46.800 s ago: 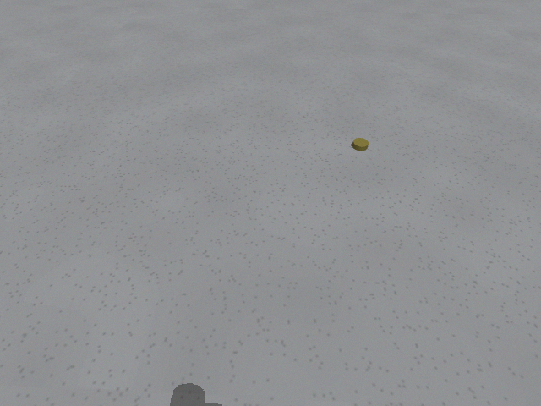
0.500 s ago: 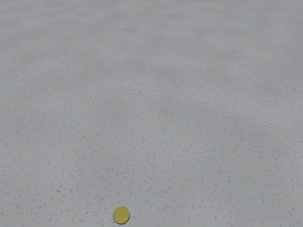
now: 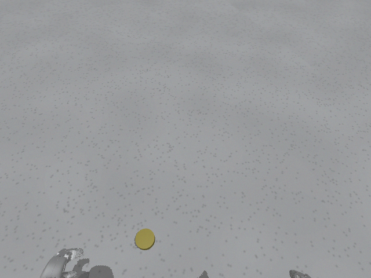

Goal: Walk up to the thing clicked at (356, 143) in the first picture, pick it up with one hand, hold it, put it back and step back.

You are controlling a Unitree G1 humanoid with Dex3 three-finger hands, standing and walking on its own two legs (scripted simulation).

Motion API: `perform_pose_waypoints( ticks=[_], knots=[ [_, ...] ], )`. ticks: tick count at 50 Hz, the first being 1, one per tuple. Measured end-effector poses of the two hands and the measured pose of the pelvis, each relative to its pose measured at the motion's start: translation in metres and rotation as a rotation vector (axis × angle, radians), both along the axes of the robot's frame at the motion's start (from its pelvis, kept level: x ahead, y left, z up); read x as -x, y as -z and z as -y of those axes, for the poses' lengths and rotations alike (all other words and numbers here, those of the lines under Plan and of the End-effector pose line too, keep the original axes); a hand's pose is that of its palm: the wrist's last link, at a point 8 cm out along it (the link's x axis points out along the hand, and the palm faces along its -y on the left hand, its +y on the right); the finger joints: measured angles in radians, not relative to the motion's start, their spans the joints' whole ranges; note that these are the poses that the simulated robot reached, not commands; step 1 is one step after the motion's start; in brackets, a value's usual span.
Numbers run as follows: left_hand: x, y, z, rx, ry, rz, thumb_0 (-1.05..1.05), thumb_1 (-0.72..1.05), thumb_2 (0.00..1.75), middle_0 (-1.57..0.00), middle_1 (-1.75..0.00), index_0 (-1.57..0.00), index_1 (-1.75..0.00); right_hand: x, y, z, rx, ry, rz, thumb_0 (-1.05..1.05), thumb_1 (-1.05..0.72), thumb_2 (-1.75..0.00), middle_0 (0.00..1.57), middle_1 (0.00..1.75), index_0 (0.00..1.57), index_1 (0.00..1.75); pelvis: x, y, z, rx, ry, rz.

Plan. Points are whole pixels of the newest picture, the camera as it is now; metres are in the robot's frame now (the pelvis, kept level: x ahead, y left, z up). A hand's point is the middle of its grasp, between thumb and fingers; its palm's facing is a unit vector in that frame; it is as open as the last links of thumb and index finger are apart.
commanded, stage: rise first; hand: left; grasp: from above
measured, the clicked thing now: (145, 239) +0.38 +0.19 -0.74
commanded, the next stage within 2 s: none
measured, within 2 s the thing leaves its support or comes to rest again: neither
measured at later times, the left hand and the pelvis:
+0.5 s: hand out of the picture +0.13 +0.26 -0.27, palm faces -0.29 -0.78 -0.55, open 14.2 cm; pelvis -0.01 +0.02 -0.12, yaw +0 degrees
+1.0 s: hand (111, 261) +0.25 +0.27 -0.48, palm faces -0.47 -0.30 -0.83, open 13.7 cm; pelvis -0.08 +0.01 -0.33, yaw -1 degrees
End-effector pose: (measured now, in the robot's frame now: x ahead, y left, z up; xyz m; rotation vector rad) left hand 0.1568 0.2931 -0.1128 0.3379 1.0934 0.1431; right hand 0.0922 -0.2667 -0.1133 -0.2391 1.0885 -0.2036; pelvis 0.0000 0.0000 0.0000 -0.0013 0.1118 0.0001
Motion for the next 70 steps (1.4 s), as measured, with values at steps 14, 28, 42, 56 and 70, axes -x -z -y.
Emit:
perform_pose_waypoints(
  ticks=[14, 28, 42, 56, 70],
  knots=[
    [0.019, 0.056, -0.005, -0.126, 0.12, -0.045, 0.0, -0.39, 0.98, -0.13, -0.96, -0.12, -0.98, -0.028, 0.042, -0.023, -0.021, -0.046, 0.124, 0.01, -0.93, -0.91, 0.2, 0.3, 0.2, 0.3, 0.005, 0.056, -0.014, 0.012, 0.003, -0.152],
    [0.006, 0.139, -0.01, -0.3, 0.349, -0.005, 0.0, -0.55, 1.0, -0.11, -0.99, -0.09, -1.01, -0.079, 0.117, -0.034, -0.001, -0.15, 0.262, 0.01, -0.9, -0.9, 0.2, 0.3, 0.2, 0.3, 0.021, 0.142, -0.016, 0.027, -0.013, -0.335],
    [-0.069, 0.262, 0.002, -0.565, 0.677, 0.157, 0.0, -0.49, 0.98, -0.13, -0.96, -0.12, -0.98, -0.042, 0.275, -0.015, -0.001, -0.157, 0.126, 0.01, -0.88, -0.89, 0.2, 0.3, 0.2, 0.3, 0.06, 0.272, -0.012, 0.033, -0.011, -0.473],
    [-0.113, 0.338, 0.015, -0.67, 0.909, 0.229, 0.0, -0.5, 1.02, -0.12, -1.0, -0.12, -1.01, 0.066, 0.365, -0.007, 0.004, -0.066, -0.119, 0.01, -0.89, -0.9, 0.2, 0.3, 0.2, 0.3, 0.088, 0.352, -0.014, 0.045, 0.004, -0.454],
    [-0.135, 0.387, 0.018, -0.757, 1.052, 0.298, 0.0, -0.58, 1.08, -0.08, -0.98, -0.07, -1.0, 0.089, 0.382, -0.006, 0.066, -0.078, -0.184, 0.0, -0.89, -0.9, 0.2, 0.3, 0.2, 0.3, 0.091, 0.389, -0.024, 0.081, 0.009, -0.447]
  ],
)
